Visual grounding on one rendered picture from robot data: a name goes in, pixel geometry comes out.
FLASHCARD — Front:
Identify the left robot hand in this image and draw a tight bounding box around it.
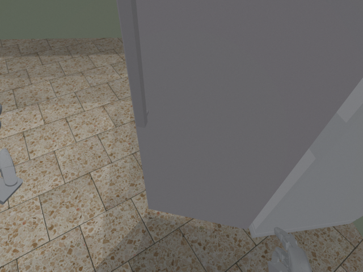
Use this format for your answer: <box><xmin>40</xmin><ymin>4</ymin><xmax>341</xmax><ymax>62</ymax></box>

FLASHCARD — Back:
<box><xmin>0</xmin><ymin>104</ymin><xmax>23</xmax><ymax>205</ymax></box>

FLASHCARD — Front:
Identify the right robot hand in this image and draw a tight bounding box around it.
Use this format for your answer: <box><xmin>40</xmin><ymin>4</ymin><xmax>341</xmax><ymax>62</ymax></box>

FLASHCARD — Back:
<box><xmin>268</xmin><ymin>227</ymin><xmax>312</xmax><ymax>272</ymax></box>

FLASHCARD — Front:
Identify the handle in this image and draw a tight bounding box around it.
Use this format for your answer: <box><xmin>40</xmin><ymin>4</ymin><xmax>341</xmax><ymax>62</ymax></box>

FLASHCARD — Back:
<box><xmin>117</xmin><ymin>0</ymin><xmax>149</xmax><ymax>128</ymax></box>

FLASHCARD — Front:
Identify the fridge door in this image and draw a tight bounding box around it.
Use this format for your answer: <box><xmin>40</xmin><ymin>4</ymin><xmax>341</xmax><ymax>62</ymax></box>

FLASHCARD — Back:
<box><xmin>116</xmin><ymin>0</ymin><xmax>363</xmax><ymax>230</ymax></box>

